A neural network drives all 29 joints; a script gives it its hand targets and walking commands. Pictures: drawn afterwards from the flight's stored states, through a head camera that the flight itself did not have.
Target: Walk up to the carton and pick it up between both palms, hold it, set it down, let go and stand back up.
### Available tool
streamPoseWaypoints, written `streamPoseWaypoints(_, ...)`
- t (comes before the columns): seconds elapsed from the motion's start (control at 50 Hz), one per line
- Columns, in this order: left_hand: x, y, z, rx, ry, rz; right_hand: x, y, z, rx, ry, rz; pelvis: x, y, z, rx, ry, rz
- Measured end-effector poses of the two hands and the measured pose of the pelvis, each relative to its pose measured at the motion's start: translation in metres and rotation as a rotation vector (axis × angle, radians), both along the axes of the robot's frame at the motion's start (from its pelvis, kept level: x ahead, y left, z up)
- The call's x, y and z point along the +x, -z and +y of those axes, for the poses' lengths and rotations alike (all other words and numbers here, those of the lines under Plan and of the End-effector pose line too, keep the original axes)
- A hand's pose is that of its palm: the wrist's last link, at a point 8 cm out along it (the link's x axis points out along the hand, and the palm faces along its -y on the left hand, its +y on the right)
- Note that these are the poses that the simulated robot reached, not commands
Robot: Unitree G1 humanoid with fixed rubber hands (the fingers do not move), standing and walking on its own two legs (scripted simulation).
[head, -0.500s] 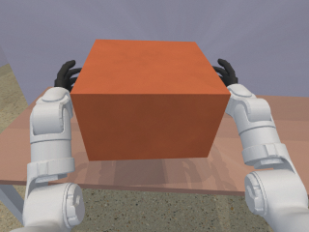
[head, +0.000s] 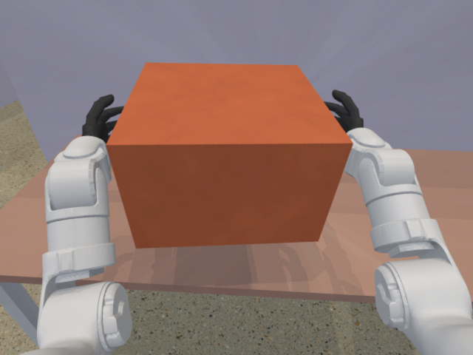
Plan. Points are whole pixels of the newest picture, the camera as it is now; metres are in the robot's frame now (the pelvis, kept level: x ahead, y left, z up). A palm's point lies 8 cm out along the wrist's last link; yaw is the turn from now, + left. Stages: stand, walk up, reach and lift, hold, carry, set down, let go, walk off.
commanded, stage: hold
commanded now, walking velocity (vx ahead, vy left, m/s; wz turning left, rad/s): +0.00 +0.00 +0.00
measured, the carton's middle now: (226, 145) +0.42 +0.01 +0.21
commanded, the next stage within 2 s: none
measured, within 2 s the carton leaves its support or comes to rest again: neither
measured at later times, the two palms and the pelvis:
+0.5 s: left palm (103, 144) +0.36 +0.20 +0.25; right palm (351, 138) +0.37 -0.19 +0.25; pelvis +0.00 +0.00 +0.00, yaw -1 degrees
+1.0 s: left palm (100, 143) +0.35 +0.20 +0.26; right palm (351, 138) +0.37 -0.19 +0.25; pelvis +0.00 +0.00 +0.00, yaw +0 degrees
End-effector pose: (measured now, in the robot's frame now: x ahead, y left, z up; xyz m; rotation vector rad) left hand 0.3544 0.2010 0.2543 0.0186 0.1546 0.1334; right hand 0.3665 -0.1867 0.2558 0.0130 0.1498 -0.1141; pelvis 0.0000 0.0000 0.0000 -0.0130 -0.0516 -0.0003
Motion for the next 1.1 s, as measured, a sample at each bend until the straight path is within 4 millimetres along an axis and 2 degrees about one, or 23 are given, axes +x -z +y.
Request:
streamPoseWaypoints(0.18, 0.0025, -0.0054, 0.0004, 0.014, 0.011, -0.009, -0.0014, -0.0011, 0.0002, 0.008, 0.010, -0.008, -0.0008, 0.0000, 0.0022, -0.001, -0.008, -0.001)
streamPoseWaypoints(0.38, 0.0042, -0.0012, -0.0071, 0.017, 0.017, -0.001, -0.0027, 0.0028, -0.0072, 0.000, 0.016, -0.003, -0.0006, 0.0000, 0.0051, -0.002, 0.006, 0.011)
streamPoseWaypoints(0.62, 0.0044, -0.0001, -0.0030, 0.010, 0.004, 0.000, 0.0025, -0.0010, -0.0029, 0.002, 0.006, 0.000, 0.0008, -0.0001, 0.0011, -0.002, -0.003, 0.013)
streamPoseWaypoints(0.84, 0.0076, 0.0000, -0.0068, 0.018, 0.017, 0.005, 0.0039, 0.0053, -0.0063, 0.001, 0.009, 0.007, 0.0030, -0.0003, 0.0013, -0.002, -0.004, 0.010)
streamPoseWaypoints(1.1, 0.0002, 0.0012, -0.0041, -0.001, 0.009, 0.003, -0.0010, 0.0033, -0.0036, 0.003, 0.004, 0.009, 0.0019, -0.0002, -0.0005, -0.001, -0.004, -0.002)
